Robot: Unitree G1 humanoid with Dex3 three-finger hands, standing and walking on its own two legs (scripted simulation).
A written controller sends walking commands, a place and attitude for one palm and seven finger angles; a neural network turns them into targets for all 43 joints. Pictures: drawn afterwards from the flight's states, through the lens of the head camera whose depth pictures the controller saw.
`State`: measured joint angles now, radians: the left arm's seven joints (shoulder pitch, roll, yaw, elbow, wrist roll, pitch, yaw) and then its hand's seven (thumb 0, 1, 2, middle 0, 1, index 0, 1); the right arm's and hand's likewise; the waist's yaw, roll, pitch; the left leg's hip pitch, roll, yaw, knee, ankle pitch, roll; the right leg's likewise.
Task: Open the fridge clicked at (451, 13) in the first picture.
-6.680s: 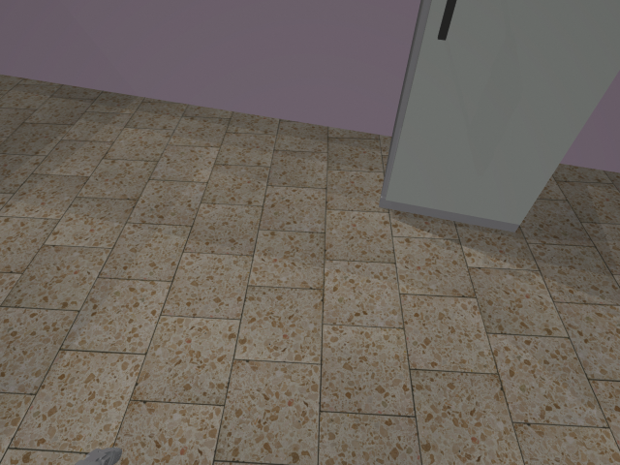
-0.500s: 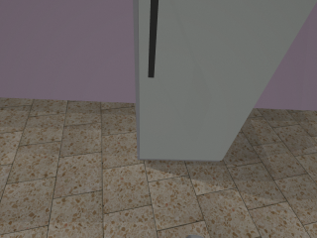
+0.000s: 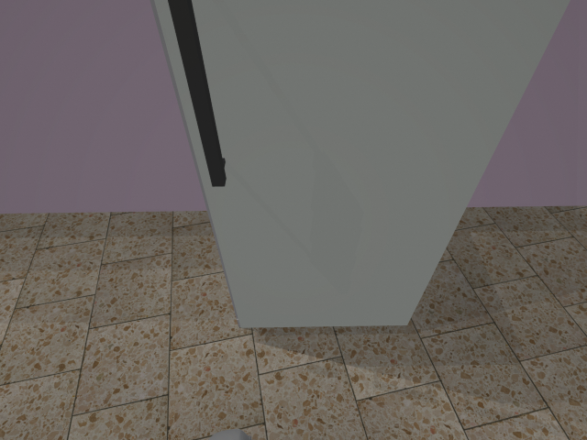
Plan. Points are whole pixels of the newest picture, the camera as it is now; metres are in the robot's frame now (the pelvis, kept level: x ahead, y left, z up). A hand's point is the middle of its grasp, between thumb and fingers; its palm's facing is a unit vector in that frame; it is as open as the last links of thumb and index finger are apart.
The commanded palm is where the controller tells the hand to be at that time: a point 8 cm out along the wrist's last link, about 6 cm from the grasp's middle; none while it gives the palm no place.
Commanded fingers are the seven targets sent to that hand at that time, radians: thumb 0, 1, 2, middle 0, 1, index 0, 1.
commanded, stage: take the last steps up to it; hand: left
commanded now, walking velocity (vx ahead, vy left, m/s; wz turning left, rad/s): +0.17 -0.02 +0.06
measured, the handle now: (202, 85) +0.56 +0.17 +0.22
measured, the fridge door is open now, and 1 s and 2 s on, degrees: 0 0 0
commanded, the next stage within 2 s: come to a stop and stand still in 0.08 s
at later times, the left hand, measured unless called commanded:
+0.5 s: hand out of the picture +0.08 +0.17 -0.19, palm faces +0.07 -0.98 -0.21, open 7.4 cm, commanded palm none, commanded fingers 0.00 0.90 0.90 -0.20 -0.30 -0.20 -0.30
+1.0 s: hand out of the picture +0.11 +0.19 -0.18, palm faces +0.05 -0.98 -0.20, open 7.4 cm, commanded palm none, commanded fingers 0.00 0.90 0.90 -0.20 -0.30 -0.20 -0.30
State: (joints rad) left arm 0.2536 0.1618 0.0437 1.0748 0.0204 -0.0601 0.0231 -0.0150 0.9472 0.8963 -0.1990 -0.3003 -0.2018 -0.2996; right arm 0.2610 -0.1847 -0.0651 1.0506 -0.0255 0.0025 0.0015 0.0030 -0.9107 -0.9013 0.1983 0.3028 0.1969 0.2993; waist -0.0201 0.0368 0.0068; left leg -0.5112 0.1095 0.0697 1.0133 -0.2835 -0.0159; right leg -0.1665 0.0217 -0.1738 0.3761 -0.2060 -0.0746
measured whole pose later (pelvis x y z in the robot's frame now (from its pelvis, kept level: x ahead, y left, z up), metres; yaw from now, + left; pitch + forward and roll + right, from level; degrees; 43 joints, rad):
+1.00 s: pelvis +0.07 +0.01 +0.00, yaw +0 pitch -1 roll +0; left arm 0.19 0.19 0.03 1.07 0.02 0.03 0.03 0.00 0.91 0.90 -0.20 -0.30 -0.20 -0.30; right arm 0.29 -0.13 -0.02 1.10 -0.01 0.02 -0.01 0.00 -0.91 -0.90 0.20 0.30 0.20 0.30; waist 0.02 -0.04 0.03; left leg -0.14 -0.01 0.09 0.44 -0.28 0.03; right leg -0.26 -0.07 -0.07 0.46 -0.18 0.03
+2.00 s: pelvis +0.09 +0.01 -0.01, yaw +0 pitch -3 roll +0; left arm 0.26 0.23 0.03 1.00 0.02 -0.01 0.03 0.00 0.91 0.90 -0.20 -0.30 -0.20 -0.30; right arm 0.26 -0.23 -0.05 1.00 -0.01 0.00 -0.03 0.00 -0.91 -0.90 0.20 0.30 0.20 0.30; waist -0.01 0.02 0.00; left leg -0.13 0.02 0.09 0.56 -0.38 0.02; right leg -0.25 -0.06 -0.06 0.57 -0.27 0.02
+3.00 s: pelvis +0.06 +0.01 +0.00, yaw +0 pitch -3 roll +0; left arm 0.20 0.27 0.00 1.08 0.02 -0.01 0.02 0.00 0.91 0.90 -0.20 -0.30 -0.20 -0.30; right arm 0.18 -0.27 -0.01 1.10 0.00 -0.01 0.01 0.00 -0.90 -0.90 0.20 0.30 0.20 0.30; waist 0.00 0.00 0.04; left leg -0.10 -0.02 0.09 0.40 -0.24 0.04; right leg -0.21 -0.08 -0.06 0.39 -0.12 0.04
